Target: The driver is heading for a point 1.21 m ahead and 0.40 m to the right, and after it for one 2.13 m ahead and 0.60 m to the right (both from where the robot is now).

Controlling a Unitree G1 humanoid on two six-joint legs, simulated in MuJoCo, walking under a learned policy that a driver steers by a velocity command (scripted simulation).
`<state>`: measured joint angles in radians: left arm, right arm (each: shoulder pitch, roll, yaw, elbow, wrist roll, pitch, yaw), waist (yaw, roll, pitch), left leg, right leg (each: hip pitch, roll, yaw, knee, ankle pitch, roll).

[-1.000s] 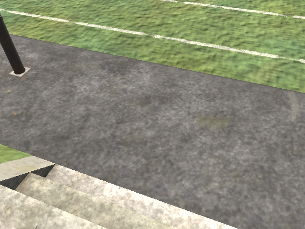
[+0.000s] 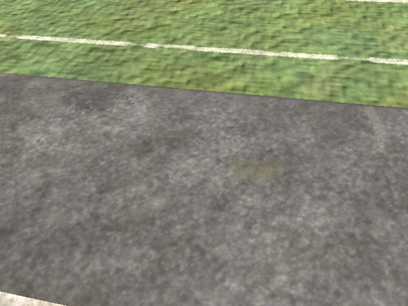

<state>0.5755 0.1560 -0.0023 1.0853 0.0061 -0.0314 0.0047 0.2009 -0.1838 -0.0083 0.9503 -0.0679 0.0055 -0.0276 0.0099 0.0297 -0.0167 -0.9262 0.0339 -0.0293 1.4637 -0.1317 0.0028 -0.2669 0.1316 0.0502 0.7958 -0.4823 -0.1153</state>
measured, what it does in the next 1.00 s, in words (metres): goes down, turning right: left foot 0.20 m lower, then right foot 0.20 m lower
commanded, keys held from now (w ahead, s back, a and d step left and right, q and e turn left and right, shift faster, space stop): w+e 1.00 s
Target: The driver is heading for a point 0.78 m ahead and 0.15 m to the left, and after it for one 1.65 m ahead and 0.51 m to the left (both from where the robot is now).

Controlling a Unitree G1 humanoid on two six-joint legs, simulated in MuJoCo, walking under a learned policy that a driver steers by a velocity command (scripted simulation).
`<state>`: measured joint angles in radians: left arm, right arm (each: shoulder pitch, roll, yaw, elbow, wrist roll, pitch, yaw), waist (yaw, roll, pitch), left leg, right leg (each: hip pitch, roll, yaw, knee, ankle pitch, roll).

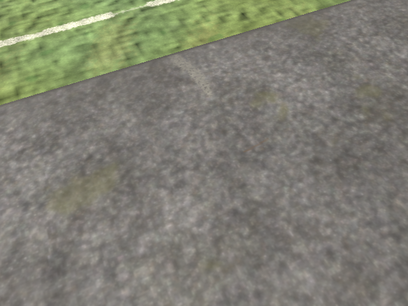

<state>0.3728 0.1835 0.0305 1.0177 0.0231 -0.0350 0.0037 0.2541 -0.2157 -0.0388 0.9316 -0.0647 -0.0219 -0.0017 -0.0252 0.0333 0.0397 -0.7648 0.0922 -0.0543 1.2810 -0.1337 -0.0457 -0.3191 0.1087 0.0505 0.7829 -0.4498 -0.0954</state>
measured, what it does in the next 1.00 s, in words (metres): goes down: left foot 0.21 m lower, then right foot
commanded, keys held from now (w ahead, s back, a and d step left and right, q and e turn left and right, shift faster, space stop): w+e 0.04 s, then no key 0.96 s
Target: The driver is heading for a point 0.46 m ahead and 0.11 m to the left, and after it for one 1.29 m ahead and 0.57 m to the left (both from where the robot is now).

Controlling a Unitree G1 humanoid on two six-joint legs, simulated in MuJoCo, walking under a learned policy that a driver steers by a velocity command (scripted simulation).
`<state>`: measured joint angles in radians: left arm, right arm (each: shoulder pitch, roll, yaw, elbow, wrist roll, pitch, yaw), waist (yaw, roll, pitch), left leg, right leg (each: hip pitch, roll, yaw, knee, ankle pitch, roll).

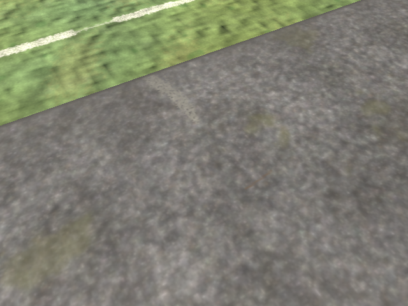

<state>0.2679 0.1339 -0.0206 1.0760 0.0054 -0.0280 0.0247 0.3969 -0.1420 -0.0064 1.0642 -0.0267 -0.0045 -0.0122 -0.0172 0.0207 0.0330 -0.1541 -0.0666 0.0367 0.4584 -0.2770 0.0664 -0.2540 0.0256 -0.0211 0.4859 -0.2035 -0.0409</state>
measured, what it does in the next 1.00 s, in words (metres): walks ahead: left foot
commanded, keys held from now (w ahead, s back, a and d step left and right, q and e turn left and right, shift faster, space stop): no key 0.38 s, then w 0.62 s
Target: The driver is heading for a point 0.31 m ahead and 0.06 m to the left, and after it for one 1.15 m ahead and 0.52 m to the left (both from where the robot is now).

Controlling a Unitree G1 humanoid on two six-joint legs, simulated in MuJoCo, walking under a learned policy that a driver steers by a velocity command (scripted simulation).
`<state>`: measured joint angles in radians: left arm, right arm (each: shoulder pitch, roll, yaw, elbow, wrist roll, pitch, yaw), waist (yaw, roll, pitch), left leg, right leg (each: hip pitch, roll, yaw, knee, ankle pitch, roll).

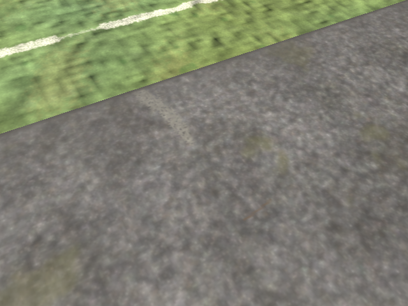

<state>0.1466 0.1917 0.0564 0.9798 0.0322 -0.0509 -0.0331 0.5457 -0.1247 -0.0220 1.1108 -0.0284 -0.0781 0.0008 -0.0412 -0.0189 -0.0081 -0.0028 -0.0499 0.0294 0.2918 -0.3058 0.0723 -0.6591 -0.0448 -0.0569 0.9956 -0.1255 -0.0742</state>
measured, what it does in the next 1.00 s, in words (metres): walks ahead, turning left: right foot, then left foot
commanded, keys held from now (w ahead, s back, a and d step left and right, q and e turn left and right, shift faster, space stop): w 0.16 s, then w+q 0.84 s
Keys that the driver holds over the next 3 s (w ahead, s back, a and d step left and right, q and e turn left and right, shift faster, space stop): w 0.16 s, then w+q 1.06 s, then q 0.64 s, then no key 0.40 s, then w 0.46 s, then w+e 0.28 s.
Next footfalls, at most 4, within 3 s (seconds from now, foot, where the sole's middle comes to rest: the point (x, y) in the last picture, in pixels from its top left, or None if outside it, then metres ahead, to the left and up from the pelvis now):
0.20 right None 0.28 -0.08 -0.78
0.74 left None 0.52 0.12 -0.78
1.28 right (164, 207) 0.90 0.12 -0.78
1.78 left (114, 243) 0.75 0.30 -0.78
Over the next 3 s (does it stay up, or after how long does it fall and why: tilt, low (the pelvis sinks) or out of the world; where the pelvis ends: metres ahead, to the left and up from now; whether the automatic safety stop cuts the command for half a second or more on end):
stays up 0.91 0.38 -0.02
